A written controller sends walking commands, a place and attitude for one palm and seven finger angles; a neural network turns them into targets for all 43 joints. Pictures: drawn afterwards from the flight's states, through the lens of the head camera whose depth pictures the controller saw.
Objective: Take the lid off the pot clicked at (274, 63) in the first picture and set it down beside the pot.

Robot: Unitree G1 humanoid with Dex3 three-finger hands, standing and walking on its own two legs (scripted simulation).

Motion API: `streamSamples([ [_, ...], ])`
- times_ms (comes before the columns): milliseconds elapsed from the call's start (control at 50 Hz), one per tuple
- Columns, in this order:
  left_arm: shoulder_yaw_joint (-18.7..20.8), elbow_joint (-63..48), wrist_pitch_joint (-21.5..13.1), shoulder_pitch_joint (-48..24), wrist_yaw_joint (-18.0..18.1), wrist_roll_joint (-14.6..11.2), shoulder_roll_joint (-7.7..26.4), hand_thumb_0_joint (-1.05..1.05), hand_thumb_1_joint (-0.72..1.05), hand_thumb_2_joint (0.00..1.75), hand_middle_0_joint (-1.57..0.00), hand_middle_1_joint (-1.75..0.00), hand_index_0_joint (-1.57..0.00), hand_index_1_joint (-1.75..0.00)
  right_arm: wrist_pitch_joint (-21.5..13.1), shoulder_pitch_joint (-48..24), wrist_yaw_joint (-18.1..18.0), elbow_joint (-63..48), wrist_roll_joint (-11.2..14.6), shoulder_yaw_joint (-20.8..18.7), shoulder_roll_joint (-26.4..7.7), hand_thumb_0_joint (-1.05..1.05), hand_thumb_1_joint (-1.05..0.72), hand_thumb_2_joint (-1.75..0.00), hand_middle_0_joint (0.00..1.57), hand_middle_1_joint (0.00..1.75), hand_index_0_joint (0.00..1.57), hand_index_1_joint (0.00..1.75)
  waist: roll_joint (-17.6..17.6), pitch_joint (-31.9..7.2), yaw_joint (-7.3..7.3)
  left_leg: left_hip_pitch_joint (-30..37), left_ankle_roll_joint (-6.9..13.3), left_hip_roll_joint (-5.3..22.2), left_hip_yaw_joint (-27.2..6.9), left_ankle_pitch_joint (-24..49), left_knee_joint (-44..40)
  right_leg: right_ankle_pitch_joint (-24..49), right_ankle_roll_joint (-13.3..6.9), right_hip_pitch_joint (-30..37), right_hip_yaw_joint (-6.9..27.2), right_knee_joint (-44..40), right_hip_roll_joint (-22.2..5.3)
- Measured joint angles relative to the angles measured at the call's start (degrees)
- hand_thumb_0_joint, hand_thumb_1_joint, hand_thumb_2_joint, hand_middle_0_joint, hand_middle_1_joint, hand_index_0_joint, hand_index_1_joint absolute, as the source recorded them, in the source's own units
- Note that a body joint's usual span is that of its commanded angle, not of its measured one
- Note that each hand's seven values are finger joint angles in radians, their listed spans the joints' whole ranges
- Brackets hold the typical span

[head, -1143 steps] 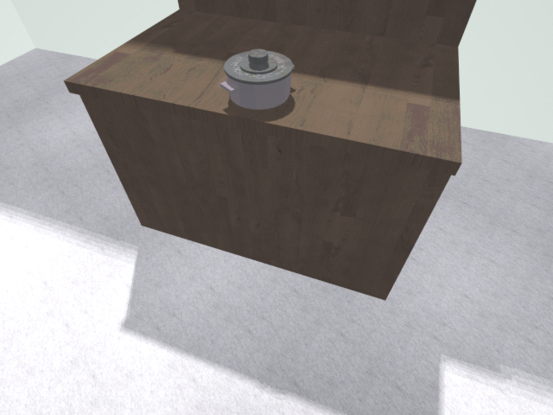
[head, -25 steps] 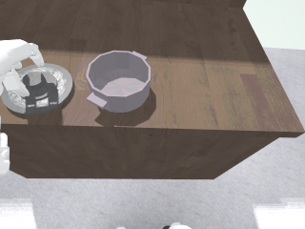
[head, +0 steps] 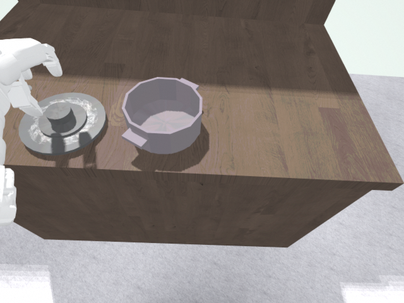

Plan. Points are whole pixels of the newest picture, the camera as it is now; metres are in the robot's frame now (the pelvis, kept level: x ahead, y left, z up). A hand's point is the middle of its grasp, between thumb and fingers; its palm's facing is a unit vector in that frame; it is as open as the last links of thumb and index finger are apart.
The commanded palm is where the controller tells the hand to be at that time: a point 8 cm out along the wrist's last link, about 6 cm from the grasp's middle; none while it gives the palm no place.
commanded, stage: raise the empty hand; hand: left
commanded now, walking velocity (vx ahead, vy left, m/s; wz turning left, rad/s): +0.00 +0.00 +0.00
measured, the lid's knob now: (59, 113) +0.53 +0.31 +0.03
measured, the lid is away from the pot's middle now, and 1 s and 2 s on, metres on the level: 0.24 0.24 0.24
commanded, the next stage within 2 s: draw the hand back to the body in 0.22 s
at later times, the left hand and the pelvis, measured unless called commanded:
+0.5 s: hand (29, 79) +0.48 +0.29 +0.16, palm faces -0.35 -0.08 -0.93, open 11.0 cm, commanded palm +0.47 +0.29 +0.22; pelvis +0.01 -0.01 +0.00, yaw -1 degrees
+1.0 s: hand (40, 79) +0.44 +0.25 +0.20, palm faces +0.24 -0.89 -0.39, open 11.0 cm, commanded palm +0.38 +0.29 +0.22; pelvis +0.01 -0.01 +0.02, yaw +0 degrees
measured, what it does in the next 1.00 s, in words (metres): stands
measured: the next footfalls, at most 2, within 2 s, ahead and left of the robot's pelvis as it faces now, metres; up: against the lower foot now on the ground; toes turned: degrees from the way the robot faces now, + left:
none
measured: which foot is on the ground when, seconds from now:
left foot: down 0.00-1.00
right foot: down 0.00-1.00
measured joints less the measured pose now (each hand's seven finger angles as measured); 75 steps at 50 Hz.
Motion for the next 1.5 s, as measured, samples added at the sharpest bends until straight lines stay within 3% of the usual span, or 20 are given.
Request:
streamSamples([
  [360,-0.7,0.6,1.8,-2.7,-1.6,0.6,1.1,0.0,-0.01,0.67,-0.38,-0.84,-0.37,-0.84,-0.4,0.6,0.0,0.8,0.0,-0.2,-0.5,0.01,-0.9,-0.89,0.2,0.3,0.2,0.3,0.0,0.4,-0.67,1.2,-0.4,0.2,0.1,0.7,-1.8,0.5,-0.3,0.9,0.2,-1.4,0.2],
  [480,2.2,-2.1,0.8,0.9,-1.3,-0.1,1.5,0.0,-0.01,0.67,-0.38,-0.84,-0.37,-0.84,0.6,0.4,0.6,-0.2,-0.1,-0.3,-0.4,0.01,-0.9,-0.89,0.2,0.3,0.2,0.3,0.2,0.5,-0.66,2.1,-0.4,0.2,0.4,0.6,-2.3,0.5,-0.3,1.6,0.5,-1.7,0.3],
  [620,4.4,-8.9,0.3,7.8,-1.5,-1.7,1.1,0.0,-0.01,0.67,-0.38,-0.84,-0.37,-0.84,1.6,-1.2,1.2,-1.6,-0.2,-0.3,0.0,0.01,-0.9,-0.89,0.2,0.3,0.2,0.3,0.5,1.1,0.33,3.9,-0.3,0.0,0.4,1.0,-3.4,0.7,-0.2,3.4,0.5,-2.7,0.1],
  [820,4.1,-19.8,1.6,16.7,-1.4,-4.6,-0.8,0.0,-0.01,0.67,-0.38,-0.84,-0.37,-0.84,1.4,-5.3,2.1,-3.4,-0.3,-0.2,-0.1,0.01,-0.9,-0.89,0.2,0.3,0.2,0.3,0.7,1.7,2.84,7.0,-0.1,-0.9,-0.6,1.8,-5.2,1.0,0.0,6.9,-0.4,-4.3,-0.7],
  [840,5.6,-19.7,1.9,17.2,0.3,-12.1,-2.0,0.0,-0.01,0.67,-0.38,-0.84,-0.37,-0.84,0.6,-5.1,1.9,-4.2,-0.3,-0.5,0.0,0.01,-0.9,-0.89,0.2,0.3,0.2,0.3,0.7,2.3,3.55,7.8,-0.1,-1.0,-0.7,1.9,-5.5,1.0,-0.2,7.7,-0.5,-4.4,-0.8],
  [880,9.2,-20.8,1.1,19.3,6.9,-28.6,-5.8,0.0,-0.02,0.67,-0.38,-0.84,-0.38,-0.84,-2.1,-4.3,1.0,-5.4,-0.5,0.0,0.4,0.01,-0.9,-0.89,0.2,0.3,0.2,0.3,0.3,4.1,5.3,10.7,-0.4,-1.2,-0.5,2.3,-6.9,1.0,-1.1,10.1,-0.3,-5.1,-0.9],
  [900,10.7,-22.0,0.7,20.6,10.4,-35.1,-7.9,0.0,-0.02,0.67,-0.38,-0.84,-0.38,-0.84,-3.4,-4.0,0.6,-5.5,-0.7,0.5,0.6,0.01,-0.9,-0.89,0.2,0.3,0.2,0.3,-0.1,4.7,6.08,12.1,-0.4,-1.2,-0.3,2.4,-7.7,1.0,-1.2,11.3,-0.1,-5.5,-0.9],
  [940,13.2,-24.2,0.3,22.8,16.3,-44.4,-12.1,0.0,-0.02,0.67,-0.38,-0.84,-0.38,-0.84,-5.7,-3.9,0.1,-4.8,-1.1,1.7,1.3,0.01,-0.9,-0.89,0.2,0.3,0.2,0.3,-1.0,5.2,7.14,14.5,-0.6,-1.1,0.0,2.8,-9.2,1.3,-0.9,13.4,0.3,-6.7,-0.8],
  [1000,16.8,-27.8,0.8,25.6,22.5,-51.6,-16.4,0.0,-0.01,0.67,-0.38,-0.84,-0.37,-0.84,-8.9,-4.6,0.1,-3.2,-2.1,2.8,2.4,0.01,-0.9,-0.89,0.2,0.3,0.2,0.3,-2.0,5.5,7.26,17.3,-1.1,-0.6,0.2,3.0,-11.0,1.9,-0.8,16.2,0.5,-8.8,-0.2],
  [1060,20.2,-32.5,1.2,30.0,26.2,-55.4,-18.6,0.0,0.01,0.68,-0.37,-0.82,-0.36,-0.83,-11.7,-4.9,0.7,-2.6,-3.0,2.7,2.9,0.01,-0.9,-0.89,0.2,0.3,0.2,0.3,-1.9,5.4,6.67,20.0,-1.6,0.0,0.6,3.3,-12.9,2.5,-1.0,18.6,1.1,-10.7,0.4],
  [1140,22.6,-38.2,2.2,35.7,28.4,-57.9,-20.2,0.0,0.06,0.69,-0.36,-0.79,-0.35,-0.79,-14.0,-4.9,1.4,-1.7,-3.6,2.2,2.6,0.01,-0.9,-0.89,0.2,0.3,0.2,0.3,-1.2,5.2,6.49,22.6,-2.0,0.5,1.2,3.6,-14.8,2.8,-1.3,20.8,1.7,-12.2,0.9],
  [1500,26.1,-52.4,3.7,51.5,30.3,-61.1,-22.5,0.01,0.45,0.79,-0.29,-0.56,-0.28,-0.57,-16.1,-7.6,0.8,1.5,-3.6,0.2,0.2,0.02,-0.9,-0.89,0.2,0.3,0.2,0.3,0.4,6.3,8.69,26.8,-4.3,2.1,0.0,5.3,-17.3,3.3,-3.7,24.6,0.4,-13.3,2.6],
])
